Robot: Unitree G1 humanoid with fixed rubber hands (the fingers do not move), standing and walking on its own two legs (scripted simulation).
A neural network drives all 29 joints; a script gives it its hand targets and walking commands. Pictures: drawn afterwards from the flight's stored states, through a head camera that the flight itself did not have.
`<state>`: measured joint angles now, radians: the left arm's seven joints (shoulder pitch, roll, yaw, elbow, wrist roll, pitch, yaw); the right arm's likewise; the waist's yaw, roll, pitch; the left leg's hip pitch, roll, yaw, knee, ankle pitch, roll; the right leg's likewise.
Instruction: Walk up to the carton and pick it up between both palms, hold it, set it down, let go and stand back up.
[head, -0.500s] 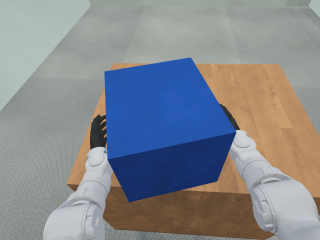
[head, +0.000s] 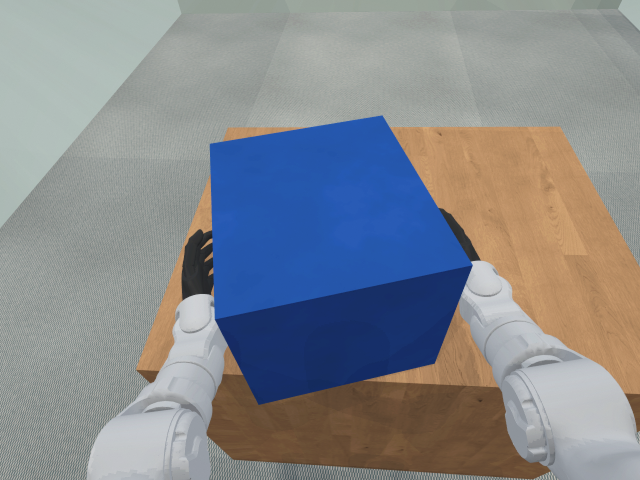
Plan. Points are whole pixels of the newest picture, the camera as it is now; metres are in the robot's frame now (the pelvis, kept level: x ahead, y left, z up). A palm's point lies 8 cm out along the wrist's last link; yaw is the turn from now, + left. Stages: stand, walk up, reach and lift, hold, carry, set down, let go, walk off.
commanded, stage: reach and lift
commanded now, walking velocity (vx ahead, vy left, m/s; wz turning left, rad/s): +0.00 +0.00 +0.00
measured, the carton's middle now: (322, 254) +0.43 +0.07 +0.02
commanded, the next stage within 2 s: none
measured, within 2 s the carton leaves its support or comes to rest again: leaves its support in 0.26 s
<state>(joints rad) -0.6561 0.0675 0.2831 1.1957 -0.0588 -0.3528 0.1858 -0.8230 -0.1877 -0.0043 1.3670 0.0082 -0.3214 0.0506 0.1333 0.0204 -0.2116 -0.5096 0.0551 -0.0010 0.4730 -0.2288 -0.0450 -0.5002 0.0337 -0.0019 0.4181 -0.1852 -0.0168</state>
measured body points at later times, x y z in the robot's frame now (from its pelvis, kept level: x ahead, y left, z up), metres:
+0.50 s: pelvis -0.01 +0.00 +0.00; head +0.03 -0.01 +0.45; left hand +0.35 +0.24 +0.04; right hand +0.43 -0.11 +0.06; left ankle -0.02 +0.14 -0.74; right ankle +0.00 -0.11 -0.74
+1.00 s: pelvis -0.02 +0.01 +0.00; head -0.02 +0.00 +0.45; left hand +0.36 +0.25 +0.09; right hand +0.42 -0.10 +0.10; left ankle -0.02 +0.14 -0.74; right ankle +0.00 -0.11 -0.74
